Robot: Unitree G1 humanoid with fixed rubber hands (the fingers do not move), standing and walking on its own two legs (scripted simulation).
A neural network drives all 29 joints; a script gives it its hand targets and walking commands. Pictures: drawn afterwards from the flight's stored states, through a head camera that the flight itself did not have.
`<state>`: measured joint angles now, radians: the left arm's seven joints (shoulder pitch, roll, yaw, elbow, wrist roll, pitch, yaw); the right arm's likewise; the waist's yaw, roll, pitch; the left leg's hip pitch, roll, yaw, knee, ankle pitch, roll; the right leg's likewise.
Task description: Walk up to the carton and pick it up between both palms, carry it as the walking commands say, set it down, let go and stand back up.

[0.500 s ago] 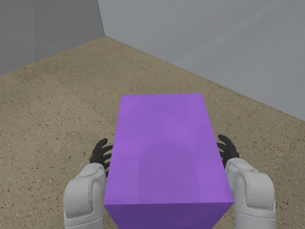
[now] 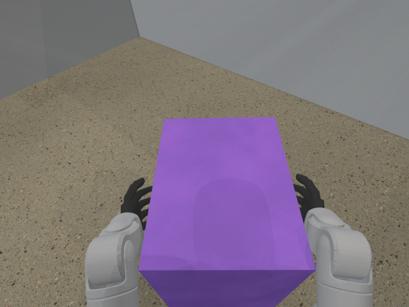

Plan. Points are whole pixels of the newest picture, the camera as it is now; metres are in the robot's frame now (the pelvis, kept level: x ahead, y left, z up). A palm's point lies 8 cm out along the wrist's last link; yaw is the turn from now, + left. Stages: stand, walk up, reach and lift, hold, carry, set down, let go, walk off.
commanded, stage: carry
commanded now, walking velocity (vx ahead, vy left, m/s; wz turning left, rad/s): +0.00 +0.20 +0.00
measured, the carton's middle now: (220, 215) +0.30 +0.00 +0.01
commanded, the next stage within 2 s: none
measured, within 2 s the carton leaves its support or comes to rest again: neither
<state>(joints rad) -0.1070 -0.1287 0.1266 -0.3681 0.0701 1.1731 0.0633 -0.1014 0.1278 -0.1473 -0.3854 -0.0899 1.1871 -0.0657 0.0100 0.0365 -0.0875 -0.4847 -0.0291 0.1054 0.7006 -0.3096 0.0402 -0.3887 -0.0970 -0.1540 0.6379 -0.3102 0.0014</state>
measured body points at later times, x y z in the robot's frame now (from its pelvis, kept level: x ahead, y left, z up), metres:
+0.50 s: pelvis -0.03 +0.09 +0.00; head -0.02 +0.08 +0.45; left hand +0.23 +0.25 +0.08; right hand +0.24 -0.07 +0.07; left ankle +0.00 +0.18 -0.72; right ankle -0.04 +0.01 -0.72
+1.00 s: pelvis -0.07 +0.21 +0.01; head -0.05 +0.22 +0.46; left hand +0.19 +0.38 +0.07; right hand +0.21 +0.06 +0.07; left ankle -0.04 +0.32 -0.72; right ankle -0.08 +0.07 -0.67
